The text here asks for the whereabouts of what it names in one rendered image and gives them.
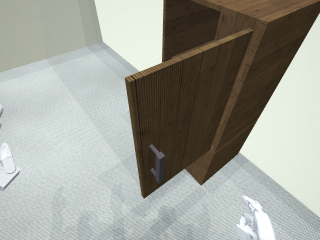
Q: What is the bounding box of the right robot hand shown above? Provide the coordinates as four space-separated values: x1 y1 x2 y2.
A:
236 195 276 240

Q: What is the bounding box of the left robot hand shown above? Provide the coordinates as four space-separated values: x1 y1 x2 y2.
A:
0 104 21 191

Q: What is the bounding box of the handle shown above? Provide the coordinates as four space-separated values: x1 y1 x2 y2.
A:
149 144 165 184

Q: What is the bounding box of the cupboard door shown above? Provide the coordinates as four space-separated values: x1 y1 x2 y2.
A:
125 28 254 199

